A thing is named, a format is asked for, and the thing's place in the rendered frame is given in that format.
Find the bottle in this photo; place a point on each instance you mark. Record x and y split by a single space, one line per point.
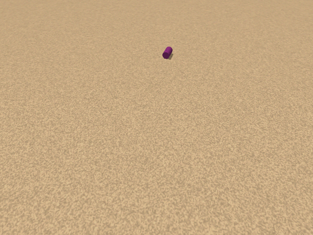
167 52

